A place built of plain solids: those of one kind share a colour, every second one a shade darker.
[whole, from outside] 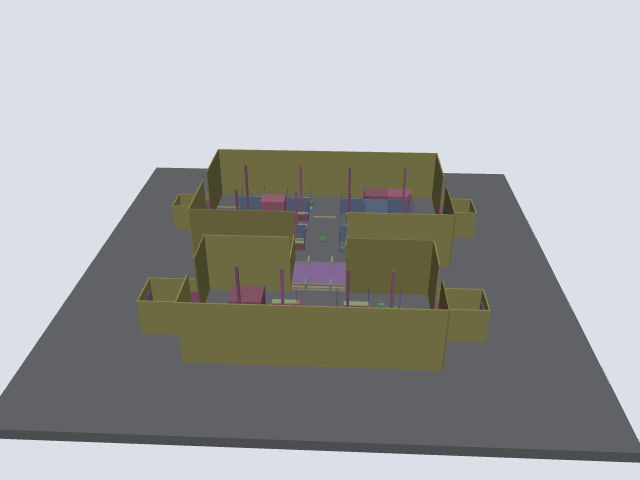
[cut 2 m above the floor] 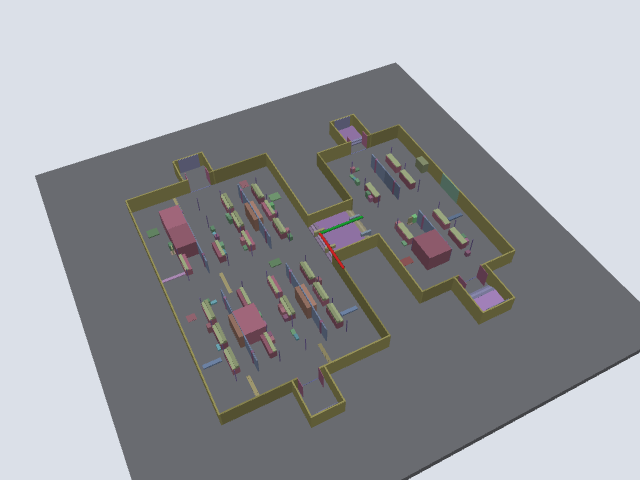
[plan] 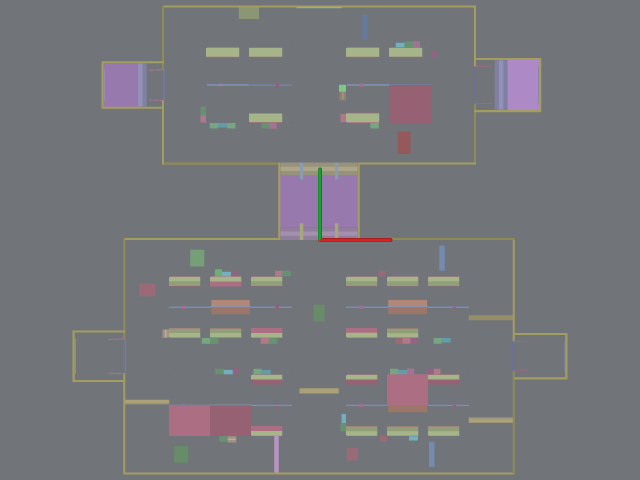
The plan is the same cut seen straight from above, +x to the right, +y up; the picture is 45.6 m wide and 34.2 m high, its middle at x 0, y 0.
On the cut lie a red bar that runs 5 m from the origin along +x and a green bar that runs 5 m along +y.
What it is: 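A small town's covered market hall; wings of bays of 5.5 m, 6.3 m to the eaves; island blocks of stalls back to back between aisles of 1.6 to 3.5 m; lock-up shops 3 to 3.7 m deep along long walls; porches at the aisles' ends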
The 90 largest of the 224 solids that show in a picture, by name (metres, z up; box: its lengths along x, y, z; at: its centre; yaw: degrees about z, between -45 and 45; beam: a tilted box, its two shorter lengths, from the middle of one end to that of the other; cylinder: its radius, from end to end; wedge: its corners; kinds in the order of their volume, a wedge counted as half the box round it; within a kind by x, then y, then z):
{
 "wall_1": {"box": [0.15, 3.68, 3.25], "at": [-17.55, -8.28, 1.57]},
 "wall_2": {"box": [3.76, 0.15, 3.25], "at": [-15.75, -10.04, 1.57]},
 "wall_3": {"box": [3.76, 0.15, 3.25], "at": [-15.75, -6.51, 1.57]},
 "wall_4": {"box": [0.15, 3.39, 3.56], "at": [-15.49, 11.04, 1.73]},
 "wall_5": {"box": [0.15, 7.19, 6.37], "at": [-13.95, -13.12, 3.13]},
 "wall_6": {"box": [0.15, 7.19, 6.37], "at": [-13.95, -3.44, 3.13]},
 "wall_7": {"box": [4.46, 0.15, 3.56], "at": [-13.34, 9.42, 1.73]},
 "wall_8": {"box": [4.46, 0.15, 3.56], "at": [-13.34, 12.66, 1.73]},
 "wall_9": {"box": [0.15, 4.58, 6.37], "at": [-11.19, 7.66, 3.13]},
 "wall_10": {"box": [0.15, 4.58, 6.37], "at": [-11.19, 14.42, 3.13]},
 "wall_11": {"box": [11.19, 0.15, 6.37], "at": [-8.43, 0.07, 3.13]},
 "wall_12": {"box": [8.43, 0.15, 6.37], "at": [-7.04, 5.45, 3.13]},
 "wall_13": {"box": [0.15, 5.52, 3.65], "at": [-2.9, 2.76, 1.77]},
 "wall_14": {"box": [27.9, 0.15, 6.37], "at": [-0.07, -16.64, 3.13]},
 "wall_15": {"box": [22.38, 0.15, 6.37], "at": [-0.07, 16.64, 3.13]},
 "wall_16": {"box": [0.15, 5.52, 3.65], "at": [2.77, 2.76, 1.77]},
 "wall_17": {"box": [8.43, 0.15, 6.37], "at": [6.91, 5.45, 3.13]},
 "wall_18": {"box": [11.19, 0.15, 6.37], "at": [8.29, 0.07, 3.13]},
 "wall_19": {"box": [0.15, 4.34, 6.37], "at": [11.04, 7.54, 3.13]},
 "wall_20": {"box": [0.15, 4.34, 6.37], "at": [11.04, 14.54, 3.13]},
 "wall_21": {"box": [4.8, 0.15, 3.71], "at": [13.37, 9.19, 1.81]},
 "wall_22": {"box": [4.8, 0.15, 3.71], "at": [13.37, 12.89, 1.81]},
 "wall_23": {"box": [0.15, 7.38, 6.37], "at": [13.8, -13.02, 3.13]},
 "wall_24": {"box": [0.15, 7.38, 6.37], "at": [13.8, -3.54, 3.13]},
 "wall_25": {"box": [3.9, 0.15, 3.25], "at": [15.68, -9.86, 1.57]},
 "wall_26": {"box": [3.9, 0.15, 3.25], "at": [15.68, -6.7, 1.57]},
 "wall_27": {"box": [0.15, 3.86, 3.71], "at": [15.7, 11.04, 1.81]},
 "wall_28": {"box": [0.15, 3.31, 3.25], "at": [17.55, -8.28, 1.57]},
 "counter_1": {"box": [2.22, 0.72, 0.99], "at": [-9.65, -6.63, 0.45]},
 "counter_2": {"box": [2.22, 0.72, 0.94], "at": [-9.65, -2.95, 0.42]},
 "counter_3": {"box": [2.92, 2.2, 2.55], "at": [-9.3, -12.87, 1.23]},
 "counter_4": {"box": [2.36, 0.72, 0.98], "at": [-6.94, 13.38, 0.44]},
 "counter_5": {"box": [2.22, 0.72, 0.93], "at": [-6.73, -6.63, 0.41]},
 "counter_6": {"box": [2.22, 0.72, 0.98], "at": [-6.73, -2.95, 0.44]},
 "counter_7": {"box": [2.92, 2.2, 2.55], "at": [-6.38, -12.87, 1.23]},
 "counter_8": {"box": [2.36, 0.72, 0.98], "at": [-3.88, 8.7, 0.44]},
 "counter_9": {"box": [2.36, 0.72, 0.96], "at": [-3.88, 13.38, 0.43]},
 "counter_10": {"box": [2.22, 0.72, 0.9], "at": [-3.81, -13.61, 0.4]},
 "counter_11": {"box": [2.22, 0.72, 0.99], "at": [-3.81, -9.93, 0.45]},
 "counter_12": {"box": [2.22, 0.72, 0.94], "at": [-3.81, -6.63, 0.42]},
 "counter_13": {"box": [2.22, 0.72, 0.91], "at": [-3.81, -2.95, 0.41]},
 "counter_14": {"box": [2.22, 0.72, 0.99], "at": [2.97, -13.61, 0.45]},
 "counter_15": {"box": [2.22, 0.72, 0.93], "at": [2.97, -9.93, 0.41]},
 "counter_16": {"box": [2.22, 0.72, 0.9], "at": [2.97, -6.63, 0.4]},
 "counter_17": {"box": [2.22, 0.72, 0.91], "at": [2.97, -2.95, 0.41]},
 "counter_18": {"box": [2.36, 0.72, 0.99], "at": [3.04, 8.7, 0.45]},
 "counter_19": {"box": [2.36, 0.72, 0.89], "at": [3.04, 13.38, 0.4]},
 "counter_20": {"box": [2.22, 0.72, 0.98], "at": [5.89, -13.61, 0.44]},
 "counter_21": {"box": [2.22, 0.72, 0.87], "at": [5.89, -6.63, 0.39]},
 "counter_22": {"box": [2.22, 0.72, 0.93], "at": [5.89, -2.95, 0.41]},
 "counter_23": {"box": [2.36, 0.72, 0.89], "at": [6.1, 13.38, 0.4]},
 "counter_24": {"box": [2.92, 2.2, 2.55], "at": [6.24, -10.67, 1.23]},
 "counter_25": {"box": [3.06, 2.7, 2.55], "at": [6.45, 9.69, 1.23]},
 "counter_26": {"box": [2.22, 0.72, 0.95], "at": [8.81, -13.61, 0.42]},
 "counter_27": {"box": [2.22, 0.72, 0.94], "at": [8.81, -9.93, 0.42]},
 "counter_28": {"box": [2.22, 0.72, 0.99], "at": [8.81, -2.95, 0.45]},
 "ground_1": {"box": [2.47, 3.09, 0.5], "at": [-14.19, 11.04, 0.06]},
 "ground_2": {"box": [5.52, 3.72, 0.5], "at": [-0.07, 2.76, 0.24]},
 "ground_3": {"box": [2.27, 3.56, 0.5], "at": [14.48, 11.04, 0.21]},
 "shelf_1": {"box": [2.76, 0.46, 1.9], "at": [-6.38, -5.07, 0.9]},
 "shelf_2": {"box": [2.76, 0.46, 1.9], "at": [-6.38, -4.51, 0.9]},
 "shelf_3": {"box": [2.76, 0.46, 1.9], "at": [6.24, -12.05, 0.9]},
 "shelf_4": {"box": [2.76, 0.46, 1.9], "at": [6.24, -5.07, 0.9]},
 "shelf_5": {"box": [2.76, 0.46, 1.9], "at": [6.24, -4.51, 0.9]},
 "pier_1": {"box": [0.26, 0.26, 6.37], "at": [-9.71, -11.77, 3.13]},
 "pier_2": {"box": [0.26, 0.26, 6.37], "at": [-9.71, -4.79, 3.13]},
 "pier_3": {"box": [0.26, 0.26, 6.37], "at": [-7.07, 11.04, 3.13]},
 "pier_4": {"box": [0.26, 0.26, 6.37], "at": [-3.05, -11.77, 3.13]},
 "pier_5": {"box": [0.26, 0.26, 6.37], "at": [-3.05, -4.79, 3.13]},
 "pier_6": {"box": [0.26, 0.26, 6.37], "at": [-3.05, 11.04, 3.13]},
 "pier_7": {"box": [0.26, 0.26, 6.37], "at": [2.91, -11.77, 3.13]},
 "pier_8": {"box": [0.26, 0.26, 6.37], "at": [2.91, -4.79, 3.13]},
 "pier_9": {"box": [0.26, 0.26, 6.37], "at": [2.91, 11.04, 3.13]},
 "pier_10": {"box": [0.26, 0.26, 6.37], "at": [6.93, 11.04, 3.13]},
 "pier_11": {"box": [0.26, 0.26, 6.37], "at": [9.57, -11.77, 3.13]},
 "pier_12": {"box": [0.26, 0.26, 6.37], "at": [9.57, -4.79, 3.13]},
 "back_1": {"box": [3.06, 0.06, 2.15], "at": [-6.59, 11.01, 1.02]},
 "back_2": {"box": [3.06, 0.06, 2.15], "at": [-6.59, 11.07, 1.02]},
 "back_3": {"box": [3.06, 0.06, 2.15], "at": [-3.53, 11.01, 1.02]},
 "back_4": {"box": [2.92, 0.06, 2.15], "at": [-3.46, -11.8, 1.02]},
 "back_5": {"box": [3.06, 0.06, 2.15], "at": [3.39, 11.01, 1.02]},
 "back_6": {"box": [3.06, 0.06, 2.15], "at": [6.45, 11.07, 1.02]},
 "roll_cages_1": {"box": [1.44, 0.82, 1.34], "at": [-5.06, 16.15, 0.62]},
 "neck_north_1": {"box": [5.5, 0.3, 0.54], "at": [-0.07, 4.77, 0.22]},
 "neck_north_2": {"box": [5.5, 0.3, 0.38], "at": [-0.07, 5.07, 0.14]},
 "neck_south_1": {"box": [5.5, 0.3, 0.38], "at": [-0.07, 0.45, 0.14]},
 "neck_south_2": {"box": [5.5, 0.3, 0.54], "at": [-0.07, 0.75, 0.22]},
 "porch_flight_1": {"box": [0.3, 3.54, 0.36], "at": [12.9, 11.04, 0.13]},
 "porch_flight_2": {"box": [0.3, 3.54, 0.51], "at": [13.2, 11.04, 0.21]},
 "shutter_1": {"box": [3.2, 0.08, 3.35], "at": [-0.07, 16.56, 1.62]}
}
